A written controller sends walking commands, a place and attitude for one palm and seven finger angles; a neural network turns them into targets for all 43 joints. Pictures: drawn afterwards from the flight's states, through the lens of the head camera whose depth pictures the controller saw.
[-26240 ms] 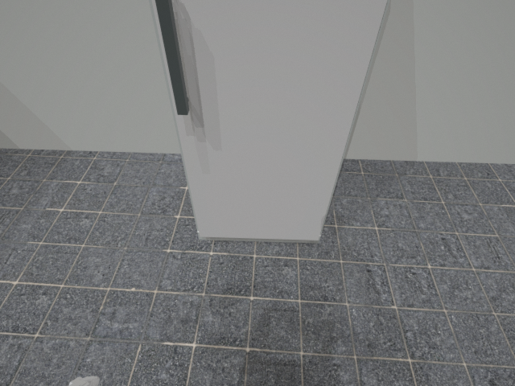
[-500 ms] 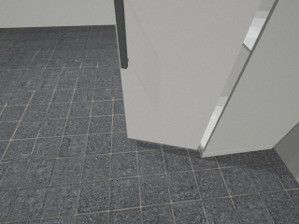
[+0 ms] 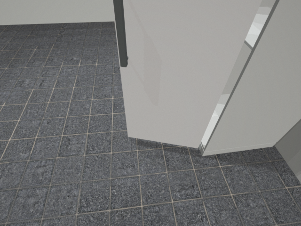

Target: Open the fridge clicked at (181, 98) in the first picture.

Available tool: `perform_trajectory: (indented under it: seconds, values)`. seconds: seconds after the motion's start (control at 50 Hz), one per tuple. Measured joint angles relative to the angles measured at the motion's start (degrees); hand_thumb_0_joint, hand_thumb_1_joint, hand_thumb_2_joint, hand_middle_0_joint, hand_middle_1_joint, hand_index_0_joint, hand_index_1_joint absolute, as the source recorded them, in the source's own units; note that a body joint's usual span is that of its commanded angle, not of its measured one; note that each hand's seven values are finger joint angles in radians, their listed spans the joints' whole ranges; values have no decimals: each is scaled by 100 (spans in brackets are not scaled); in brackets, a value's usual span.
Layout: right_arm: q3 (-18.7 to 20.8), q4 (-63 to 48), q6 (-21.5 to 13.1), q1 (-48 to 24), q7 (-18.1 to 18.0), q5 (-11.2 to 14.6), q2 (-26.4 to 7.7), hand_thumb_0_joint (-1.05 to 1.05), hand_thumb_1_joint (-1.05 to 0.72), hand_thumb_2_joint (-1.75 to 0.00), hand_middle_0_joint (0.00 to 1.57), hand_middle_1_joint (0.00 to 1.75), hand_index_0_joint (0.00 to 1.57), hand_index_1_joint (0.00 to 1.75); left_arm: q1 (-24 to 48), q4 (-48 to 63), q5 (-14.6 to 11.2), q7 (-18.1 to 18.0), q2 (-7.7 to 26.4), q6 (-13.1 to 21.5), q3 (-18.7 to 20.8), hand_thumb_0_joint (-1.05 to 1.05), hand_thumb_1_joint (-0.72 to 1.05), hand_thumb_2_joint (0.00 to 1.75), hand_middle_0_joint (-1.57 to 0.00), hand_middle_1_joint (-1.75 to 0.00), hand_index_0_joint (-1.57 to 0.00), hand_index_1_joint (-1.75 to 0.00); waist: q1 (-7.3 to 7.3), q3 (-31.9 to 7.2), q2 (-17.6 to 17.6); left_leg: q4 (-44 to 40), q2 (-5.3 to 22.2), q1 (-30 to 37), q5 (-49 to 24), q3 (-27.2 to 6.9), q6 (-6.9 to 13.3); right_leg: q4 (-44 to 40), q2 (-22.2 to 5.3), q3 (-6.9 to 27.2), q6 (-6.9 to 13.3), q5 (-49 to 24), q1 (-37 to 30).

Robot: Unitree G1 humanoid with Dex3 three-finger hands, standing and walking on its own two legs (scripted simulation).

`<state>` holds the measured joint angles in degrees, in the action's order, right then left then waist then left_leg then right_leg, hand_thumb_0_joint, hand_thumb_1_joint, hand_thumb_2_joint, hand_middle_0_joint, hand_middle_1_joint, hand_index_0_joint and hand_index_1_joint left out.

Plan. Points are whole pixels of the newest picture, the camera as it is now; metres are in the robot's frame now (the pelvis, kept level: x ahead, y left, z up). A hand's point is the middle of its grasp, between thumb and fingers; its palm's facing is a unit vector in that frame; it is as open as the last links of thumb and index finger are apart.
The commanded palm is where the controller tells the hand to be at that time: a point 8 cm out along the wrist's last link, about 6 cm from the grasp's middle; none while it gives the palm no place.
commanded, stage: stand and wait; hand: left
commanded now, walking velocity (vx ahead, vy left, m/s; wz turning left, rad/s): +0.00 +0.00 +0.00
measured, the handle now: (122, 29) +0.79 +0.15 +0.14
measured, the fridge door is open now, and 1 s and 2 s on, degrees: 71 71 71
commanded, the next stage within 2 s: none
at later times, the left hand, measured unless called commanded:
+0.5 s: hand out of the picture -0.01 +0.15 -0.18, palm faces +0.02 -0.99 -0.15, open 7.4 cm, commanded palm none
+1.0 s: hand out of the picture -0.01 +0.14 -0.18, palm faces +0.02 -0.99 -0.14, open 7.4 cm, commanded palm none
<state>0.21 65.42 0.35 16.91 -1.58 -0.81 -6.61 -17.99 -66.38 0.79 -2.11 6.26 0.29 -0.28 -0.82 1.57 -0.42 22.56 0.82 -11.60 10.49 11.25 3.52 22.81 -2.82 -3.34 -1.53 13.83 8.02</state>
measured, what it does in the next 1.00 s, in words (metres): stands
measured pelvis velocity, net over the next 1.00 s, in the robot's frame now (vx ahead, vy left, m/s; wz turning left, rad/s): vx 0.01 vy -0.01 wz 0.00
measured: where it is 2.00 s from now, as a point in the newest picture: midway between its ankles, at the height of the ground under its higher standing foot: outside the picture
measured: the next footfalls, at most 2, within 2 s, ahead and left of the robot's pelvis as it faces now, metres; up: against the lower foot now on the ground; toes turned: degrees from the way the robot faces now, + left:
none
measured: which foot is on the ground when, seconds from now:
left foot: down 0.00-1.00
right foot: down 0.00-1.00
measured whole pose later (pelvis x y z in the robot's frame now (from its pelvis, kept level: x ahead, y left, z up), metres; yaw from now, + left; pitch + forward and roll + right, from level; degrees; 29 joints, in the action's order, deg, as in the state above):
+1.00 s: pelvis +0.01 -0.01 +0.00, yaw +0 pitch -1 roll +0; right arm 0.1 66.2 0.2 16.5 -1.8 -0.7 -6.5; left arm -17.3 -66.5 0.6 -2.1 6.6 0.6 -0.4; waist -0.8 2.0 -0.8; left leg 21.8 1.5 -10.1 10.9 10.7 2.4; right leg 21.2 -2.0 -3.8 -0.7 14.2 5.9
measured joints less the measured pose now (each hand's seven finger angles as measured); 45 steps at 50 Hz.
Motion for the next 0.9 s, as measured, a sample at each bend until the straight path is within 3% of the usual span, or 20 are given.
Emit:
perform_trajectory:
  seconds: [0.9]
  values:
    - [-11,71,-18,-38,-18,13,9,0,-91,-90,20,30,20,30,66,-17,-16,2,24,29,-14,0,91,90,-20,-30,-19,-30,1,39,-33,-69,61,141,40,-55,-101,-149,78,-46,74,32,-190]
